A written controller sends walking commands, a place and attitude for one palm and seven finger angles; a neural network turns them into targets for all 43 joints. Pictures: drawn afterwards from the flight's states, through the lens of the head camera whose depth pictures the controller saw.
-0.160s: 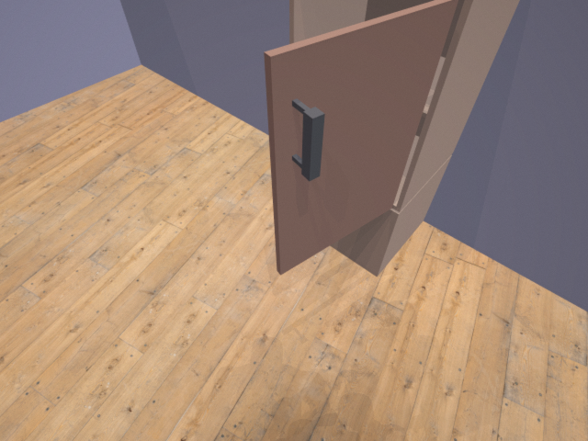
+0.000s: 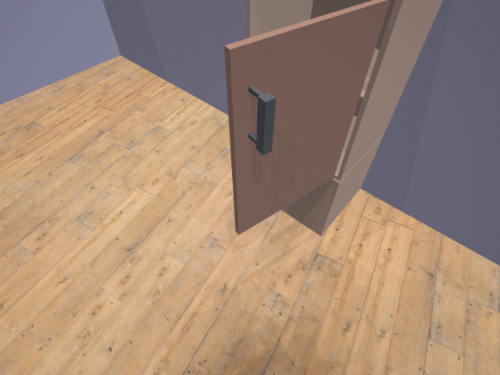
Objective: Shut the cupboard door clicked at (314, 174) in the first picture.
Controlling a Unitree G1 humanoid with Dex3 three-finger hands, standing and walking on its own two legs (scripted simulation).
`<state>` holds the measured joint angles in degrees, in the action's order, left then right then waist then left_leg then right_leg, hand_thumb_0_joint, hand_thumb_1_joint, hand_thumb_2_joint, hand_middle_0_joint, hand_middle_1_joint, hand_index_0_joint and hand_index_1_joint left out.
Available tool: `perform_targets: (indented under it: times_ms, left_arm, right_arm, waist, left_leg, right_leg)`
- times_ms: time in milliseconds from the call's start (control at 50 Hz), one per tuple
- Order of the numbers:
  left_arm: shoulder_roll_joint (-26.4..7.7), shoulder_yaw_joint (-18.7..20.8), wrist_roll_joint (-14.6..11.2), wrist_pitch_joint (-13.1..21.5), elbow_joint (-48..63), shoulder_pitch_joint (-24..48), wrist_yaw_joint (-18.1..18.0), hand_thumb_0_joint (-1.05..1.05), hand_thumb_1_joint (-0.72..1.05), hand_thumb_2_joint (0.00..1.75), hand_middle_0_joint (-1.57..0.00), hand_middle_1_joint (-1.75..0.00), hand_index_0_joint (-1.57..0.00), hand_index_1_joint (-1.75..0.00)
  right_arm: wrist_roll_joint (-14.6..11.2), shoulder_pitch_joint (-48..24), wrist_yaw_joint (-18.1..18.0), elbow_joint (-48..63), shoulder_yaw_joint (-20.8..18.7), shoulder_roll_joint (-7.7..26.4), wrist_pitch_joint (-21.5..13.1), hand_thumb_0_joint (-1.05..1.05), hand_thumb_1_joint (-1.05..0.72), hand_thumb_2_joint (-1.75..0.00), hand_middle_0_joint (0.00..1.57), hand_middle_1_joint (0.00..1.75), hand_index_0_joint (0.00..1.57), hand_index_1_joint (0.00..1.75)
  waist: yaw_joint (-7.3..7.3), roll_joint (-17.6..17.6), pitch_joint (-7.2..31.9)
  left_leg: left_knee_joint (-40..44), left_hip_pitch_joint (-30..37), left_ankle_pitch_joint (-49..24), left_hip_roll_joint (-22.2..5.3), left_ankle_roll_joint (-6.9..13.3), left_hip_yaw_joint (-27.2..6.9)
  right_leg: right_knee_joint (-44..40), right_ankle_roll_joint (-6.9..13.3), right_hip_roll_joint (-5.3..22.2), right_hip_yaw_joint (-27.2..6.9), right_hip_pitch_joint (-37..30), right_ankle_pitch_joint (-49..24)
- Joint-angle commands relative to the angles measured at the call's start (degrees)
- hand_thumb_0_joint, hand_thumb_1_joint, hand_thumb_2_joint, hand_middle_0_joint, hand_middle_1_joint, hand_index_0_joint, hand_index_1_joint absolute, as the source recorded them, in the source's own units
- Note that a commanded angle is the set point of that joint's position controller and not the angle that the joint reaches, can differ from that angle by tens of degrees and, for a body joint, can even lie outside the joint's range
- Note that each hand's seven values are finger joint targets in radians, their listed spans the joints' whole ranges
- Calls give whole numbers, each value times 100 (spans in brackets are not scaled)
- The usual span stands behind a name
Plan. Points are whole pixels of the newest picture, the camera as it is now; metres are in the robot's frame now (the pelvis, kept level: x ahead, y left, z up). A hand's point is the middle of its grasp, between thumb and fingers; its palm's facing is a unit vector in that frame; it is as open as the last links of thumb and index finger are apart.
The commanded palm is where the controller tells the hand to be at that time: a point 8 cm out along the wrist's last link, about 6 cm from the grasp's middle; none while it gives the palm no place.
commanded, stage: stand and wait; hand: left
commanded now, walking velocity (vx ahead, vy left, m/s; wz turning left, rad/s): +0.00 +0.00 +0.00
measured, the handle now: (259, 120) +0.57 +0.02 +0.09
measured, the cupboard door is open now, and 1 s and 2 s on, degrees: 76 76 76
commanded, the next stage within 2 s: look at it before walking up in 0.12 s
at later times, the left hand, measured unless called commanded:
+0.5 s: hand out of the picture +0.02 +0.18 -0.17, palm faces +0.03 -0.98 -0.21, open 7.4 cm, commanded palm none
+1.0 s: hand out of the picture +0.02 +0.18 -0.18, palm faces -0.02 -0.98 -0.21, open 7.4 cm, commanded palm none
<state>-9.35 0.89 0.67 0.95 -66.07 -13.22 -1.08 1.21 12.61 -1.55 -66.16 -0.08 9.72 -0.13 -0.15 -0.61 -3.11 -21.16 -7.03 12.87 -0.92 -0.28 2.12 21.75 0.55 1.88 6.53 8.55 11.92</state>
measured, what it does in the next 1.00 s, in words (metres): stands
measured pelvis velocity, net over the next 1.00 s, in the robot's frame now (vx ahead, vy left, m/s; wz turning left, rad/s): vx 0.00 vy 0.00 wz -0.07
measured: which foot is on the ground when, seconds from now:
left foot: down 0.00-1.00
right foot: down 0.00-1.00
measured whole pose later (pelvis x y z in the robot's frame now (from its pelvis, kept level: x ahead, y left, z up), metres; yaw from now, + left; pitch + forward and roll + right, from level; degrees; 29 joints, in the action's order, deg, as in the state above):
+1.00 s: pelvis +0.00 +0.00 +0.00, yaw -4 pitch -1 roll +0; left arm -10.2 2.4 1.1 -1.3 -64.1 -13.1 -0.5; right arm 1.4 10.9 -2.2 -63.6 -1.3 10.3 1.4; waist -0.9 -0.4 -4.1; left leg -25.6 -8.8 15.6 -3.0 -0.9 5.4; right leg 25.6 1.2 0.0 3.2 11.7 12.9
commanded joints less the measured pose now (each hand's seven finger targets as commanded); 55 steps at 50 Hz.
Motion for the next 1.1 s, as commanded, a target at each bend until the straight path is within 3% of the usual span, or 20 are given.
perform_targets:
  times_ms: [0,240,480,600,760,820,980,1040,1080]
  left_arm:
    - [-732,130,-13,78,164,-299,-58,0,90,90,-20,-30,-20,-30]
    - [-783,135,-10,93,177,-248,-60,0,90,90,-20,-30,-20,-30]
    - [-865,130,-12,95,183,-206,-54,0,90,90,-20,-30,-20,-30]
    - [-909,131,-16,113,192,-196,-52,0,90,90,-20,-30,-20,-30]
    - [-947,126,-11,110,195,-145,-51,0,90,90,-20,-30,-20,-30]
    - [-715,122,-8,6,193,-258,-63,0,90,90,-20,-30,-20,-30]
    - [-999,419,56,-233,644,-76,34,0,90,90,-20,-30,-20,-30]
    - [-941,464,66,-272,847,10,67,0,90,90,-20,-30,-20,-30]
    - [-800,465,72,-295,1014,73,109,0,90,90,-20,-30,-20,-30]
  right_arm:
    - [-10,264,-61,127,-89,663,-74,0,-90,-90,20,30,20,30]
    - [-11,218,-68,134,-89,726,-86,0,-90,-90,20,30,20,30]
    - [-8,174,-59,128,-88,788,-69,0,-90,-90,20,30,20,30]
    - [-6,148,-57,139,-97,843,-80,0,-90,-90,20,30,20,30]
    - [-9,96,-55,136,-100,875,-73,0,-90,-90,20,30,20,30]
    - [0,287,-91,108,-76,592,5,0,-90,-90,20,30,20,30]
    - [9,218,-153,559,-328,790,141,0,-90,-90,20,30,20,30]
    - [18,194,-161,722,-393,849,130,0,-90,-90,20,30,20,30]
    - [31,223,-180,811,-452,1058,94,0,-90,-90,20,30,20,30]
  waist:
    - [23,70,63]
    - [26,38,173]
    - [25,79,15]
    - [20,105,184]
    - [27,28,52]
    - [41,13,19]
    - [58,315,7]
    - [80,-63,32]
    - [83,-675,144]
  left_leg:
    - [386,-201,-1038,-496,134,-411]
    - [406,-112,-1156,-517,136,-419]
    - [460,-143,-999,-508,121,-414]
    - [444,-64,-1088,-525,125,-412]
    - [481,-93,-1044,-533,116,-407]
    - [274,-16,-948,-584,58,-210]
    - [-411,-291,-123,-660,58,199]
    - [-310,-250,91,-885,157,29]
    - [122,-121,23,-1436,425,-443]
  right_leg:
    - [-412,121,573,-539,-152,-811]
    - [-440,139,578,-552,-255,-972]
    - [-539,138,573,-580,-195,-822]
    - [-527,147,587,-569,-286,-960]
    - [-575,153,588,-585,-233,-927]
    - [-440,139,559,-704,18,-1060]
    - [124,288,573,-1214,682,-923]
    - [471,259,345,-1248,1036,-682]
    - [1352,121,-43,-889,1320,-434]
